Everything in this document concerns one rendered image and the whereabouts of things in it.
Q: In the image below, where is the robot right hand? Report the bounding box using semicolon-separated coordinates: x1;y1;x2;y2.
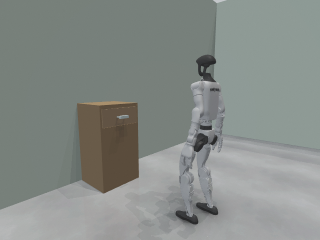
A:
211;134;223;153

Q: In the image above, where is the right robot forearm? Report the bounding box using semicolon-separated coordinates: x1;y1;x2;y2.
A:
215;111;225;135

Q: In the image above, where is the left robot upper arm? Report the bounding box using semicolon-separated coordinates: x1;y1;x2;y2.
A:
190;81;205;118

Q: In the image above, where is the cabinet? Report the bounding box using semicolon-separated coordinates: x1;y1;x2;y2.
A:
77;101;139;194

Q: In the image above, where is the left robot forearm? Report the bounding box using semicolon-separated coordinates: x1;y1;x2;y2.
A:
186;107;202;146

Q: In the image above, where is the robot right foot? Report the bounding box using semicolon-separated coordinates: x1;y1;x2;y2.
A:
196;202;218;215

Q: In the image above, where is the handle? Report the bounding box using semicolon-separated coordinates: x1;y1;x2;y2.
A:
117;115;129;119

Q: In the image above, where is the robot left hand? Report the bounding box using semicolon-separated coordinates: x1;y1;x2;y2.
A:
180;144;194;169

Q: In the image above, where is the robot right thigh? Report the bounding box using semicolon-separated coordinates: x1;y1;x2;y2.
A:
196;135;218;178

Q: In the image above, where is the right robot upper arm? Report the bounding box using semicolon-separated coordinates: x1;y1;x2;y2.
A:
217;83;225;114

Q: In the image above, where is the drawer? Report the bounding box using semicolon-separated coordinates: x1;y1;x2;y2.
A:
101;106;137;128

